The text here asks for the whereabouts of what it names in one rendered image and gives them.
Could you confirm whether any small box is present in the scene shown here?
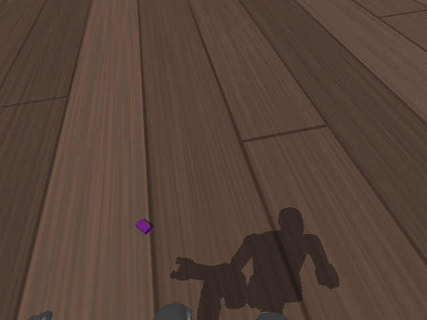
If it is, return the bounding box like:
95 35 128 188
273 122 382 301
135 219 152 235

